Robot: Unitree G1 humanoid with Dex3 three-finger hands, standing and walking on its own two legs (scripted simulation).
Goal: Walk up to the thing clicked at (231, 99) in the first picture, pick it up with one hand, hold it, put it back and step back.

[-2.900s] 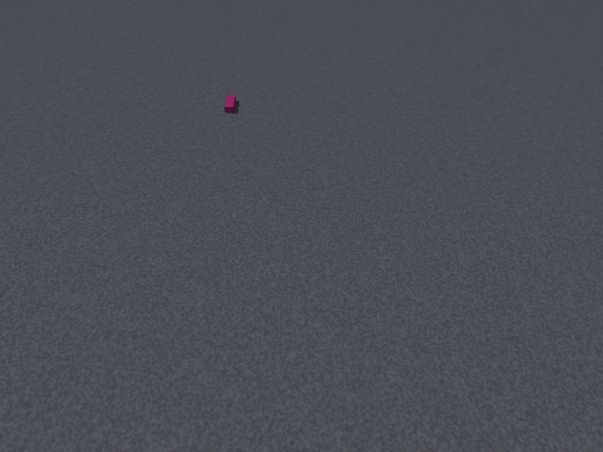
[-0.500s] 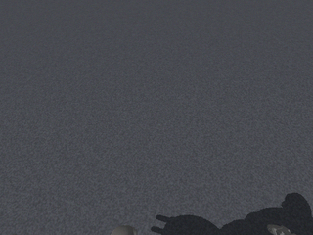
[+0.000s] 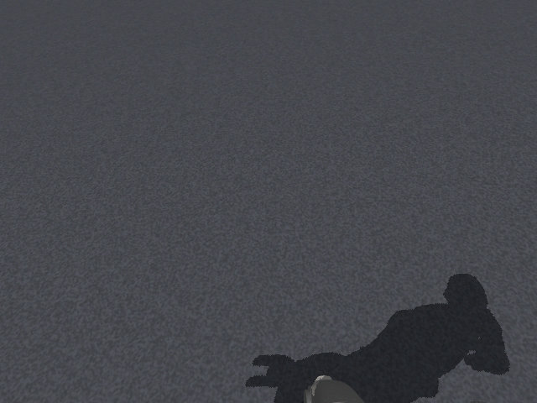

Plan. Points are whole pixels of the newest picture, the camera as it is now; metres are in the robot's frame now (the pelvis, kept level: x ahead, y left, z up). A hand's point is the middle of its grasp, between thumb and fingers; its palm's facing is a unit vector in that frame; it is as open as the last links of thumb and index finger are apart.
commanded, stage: walk up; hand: left
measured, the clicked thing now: out of the picture +0.51 +1.16 -0.71
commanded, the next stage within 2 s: none
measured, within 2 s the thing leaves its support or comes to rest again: neither
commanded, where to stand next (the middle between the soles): +0.03 +1.15 m, yaw -32 degrees
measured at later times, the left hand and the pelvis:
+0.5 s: hand out of the picture +0.18 +0.56 -0.11, palm faces -0.20 -0.80 -0.57, open 7.3 cm; pelvis +0.05 +0.25 +0.01, yaw -8 degrees
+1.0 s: hand out of the picture +0.22 +0.82 -0.12, palm faces -0.21 -0.75 -0.63, open 7.3 cm; pelvis +0.06 +0.51 -0.02, yaw -14 degrees
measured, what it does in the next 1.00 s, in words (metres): steps to the left: left foot, then right foot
